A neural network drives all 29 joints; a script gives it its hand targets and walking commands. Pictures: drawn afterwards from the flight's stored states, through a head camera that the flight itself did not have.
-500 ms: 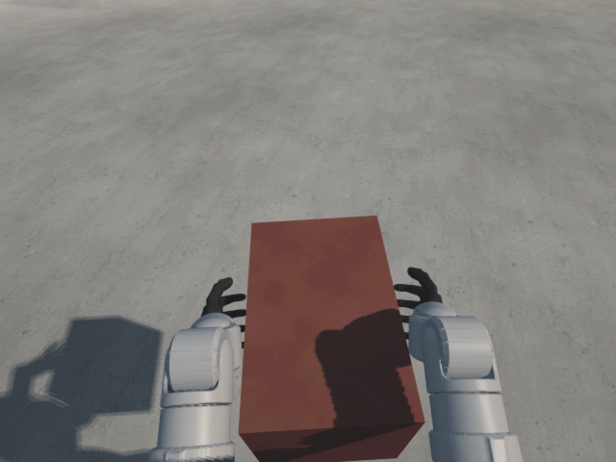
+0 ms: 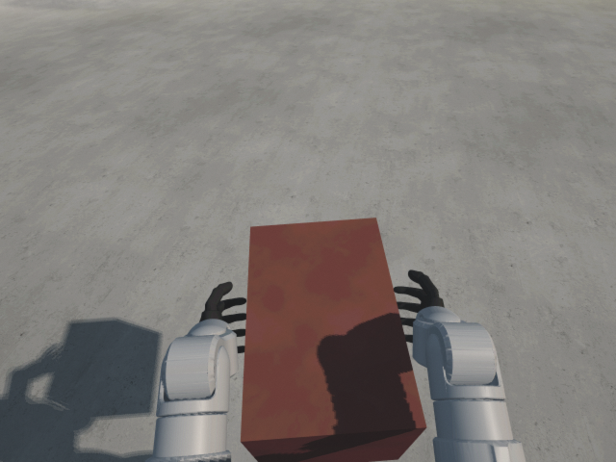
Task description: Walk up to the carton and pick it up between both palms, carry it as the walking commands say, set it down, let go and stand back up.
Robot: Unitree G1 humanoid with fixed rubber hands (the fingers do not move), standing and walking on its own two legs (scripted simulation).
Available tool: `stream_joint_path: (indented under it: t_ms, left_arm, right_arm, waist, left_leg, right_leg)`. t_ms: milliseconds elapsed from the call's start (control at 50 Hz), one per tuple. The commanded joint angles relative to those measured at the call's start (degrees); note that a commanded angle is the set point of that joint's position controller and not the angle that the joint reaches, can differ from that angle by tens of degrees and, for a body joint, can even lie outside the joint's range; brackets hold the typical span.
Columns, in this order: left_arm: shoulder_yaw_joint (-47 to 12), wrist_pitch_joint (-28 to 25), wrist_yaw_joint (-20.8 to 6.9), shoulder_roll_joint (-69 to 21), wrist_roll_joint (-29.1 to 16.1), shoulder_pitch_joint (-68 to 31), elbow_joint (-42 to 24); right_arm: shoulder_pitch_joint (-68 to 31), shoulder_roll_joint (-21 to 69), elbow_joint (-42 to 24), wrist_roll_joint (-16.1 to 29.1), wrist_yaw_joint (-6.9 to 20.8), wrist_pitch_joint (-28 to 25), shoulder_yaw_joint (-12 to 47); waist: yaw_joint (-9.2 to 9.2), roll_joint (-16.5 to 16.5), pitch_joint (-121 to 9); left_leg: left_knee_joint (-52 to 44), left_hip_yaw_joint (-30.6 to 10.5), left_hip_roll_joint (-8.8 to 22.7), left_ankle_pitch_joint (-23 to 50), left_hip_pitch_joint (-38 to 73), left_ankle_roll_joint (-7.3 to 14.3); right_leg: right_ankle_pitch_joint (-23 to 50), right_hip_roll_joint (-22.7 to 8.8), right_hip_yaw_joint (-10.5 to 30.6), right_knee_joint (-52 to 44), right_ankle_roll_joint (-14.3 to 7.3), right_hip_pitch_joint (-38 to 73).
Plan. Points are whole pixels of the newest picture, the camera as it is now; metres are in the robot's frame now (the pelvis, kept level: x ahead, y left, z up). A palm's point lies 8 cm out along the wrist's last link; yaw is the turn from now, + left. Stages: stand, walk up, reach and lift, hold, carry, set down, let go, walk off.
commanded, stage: carry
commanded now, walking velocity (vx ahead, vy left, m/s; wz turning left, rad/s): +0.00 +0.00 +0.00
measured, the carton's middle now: (322, 340) +0.33 +0.00 -0.01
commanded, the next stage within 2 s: none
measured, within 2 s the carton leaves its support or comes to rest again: neither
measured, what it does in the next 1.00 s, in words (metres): stands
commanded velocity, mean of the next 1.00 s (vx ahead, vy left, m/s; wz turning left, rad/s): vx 0.00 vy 0.00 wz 0.00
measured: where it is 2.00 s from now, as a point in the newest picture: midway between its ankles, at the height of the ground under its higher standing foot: outside the picture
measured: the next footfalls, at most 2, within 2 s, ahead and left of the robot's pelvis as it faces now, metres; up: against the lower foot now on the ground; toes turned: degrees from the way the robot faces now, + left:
right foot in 1.84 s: +0.14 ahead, -0.05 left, +0.00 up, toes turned -10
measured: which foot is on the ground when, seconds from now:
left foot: down 0.00-1.00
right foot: down 0.00-1.00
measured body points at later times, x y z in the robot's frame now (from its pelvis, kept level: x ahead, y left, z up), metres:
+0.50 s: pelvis +0.00 +0.00 +0.00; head -0.02 -0.01 +0.45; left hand +0.30 +0.14 +0.04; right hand +0.30 -0.14 +0.05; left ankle +0.05 +0.13 -0.73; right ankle +0.00 -0.06 -0.73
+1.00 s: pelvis +0.00 +0.00 +0.00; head -0.02 -0.01 +0.45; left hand +0.29 +0.14 +0.04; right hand +0.29 -0.14 +0.04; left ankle +0.05 +0.13 -0.73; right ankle +0.00 -0.06 -0.73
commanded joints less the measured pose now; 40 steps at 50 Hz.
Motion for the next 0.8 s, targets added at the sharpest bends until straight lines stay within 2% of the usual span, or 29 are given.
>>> stream_joint_path:
  t_ms: [0, 100, 360, 440, 780]
  left_arm:
    - [-32.86, -3.09, -18.30, -59.38, -23.60, -29.89, -6.39]
    - [-29.47, -6.01, -18.14, -57.12, -20.62, -28.88, -1.85]
    - [-29.34, -14.17, -17.55, -53.59, -17.40, -25.19, -1.67]
    - [-30.81, -14.89, -17.32, -52.77, -17.70, -23.90, -3.62]
    - [-31.26, -17.85, -17.20, -50.50, -16.30, -20.92, -3.15]
  right_arm:
    - [-28.15, 58.66, -3.91, 23.58, 20.02, -1.83, 33.25]
    - [-27.19, 56.53, 0.61, 20.29, 19.82, -4.97, 29.96]
    - [-23.52, 52.98, 1.05, 17.28, 19.02, -13.60, 30.06]
    - [-22.36, 52.28, -0.99, 17.79, 18.88, -14.39, 31.68]
    - [-19.23, 49.95, -0.44, 16.53, 18.98, -17.39, 32.30]
  waist:
    - [0.08, -0.88, -17.19]
    - [0.07, -0.79, -16.92]
    - [-0.13, -0.79, -16.91]
    - [-0.17, -0.74, -16.90]
    - [-0.22, -0.81, -15.02]
  left_leg:
    - [-1.99, -3.83, 4.71, 6.89, 6.83, 2.17]
    - [-2.16, -3.75, 4.87, 6.51, 6.74, 2.09]
    - [-2.01, -3.62, 5.22, 7.17, 7.15, 2.05]
    - [-2.01, -3.59, 5.23, 7.45, 7.38, 2.10]
    - [-2.72, -3.52, 5.15, 5.78, 7.51, 1.91]
  right_leg:
    - [14.83, -9.91, 8.53, -6.17, 0.52, 5.97]
    - [13.69, -9.88, 8.45, -6.25, 0.43, 5.47]
    - [14.98, -10.07, 8.67, -5.96, 0.59, 5.74]
    - [15.48, -10.05, 8.71, -5.90, 0.54, 5.95]
    - [13.24, -10.08, 9.37, -7.19, 0.59, 5.35]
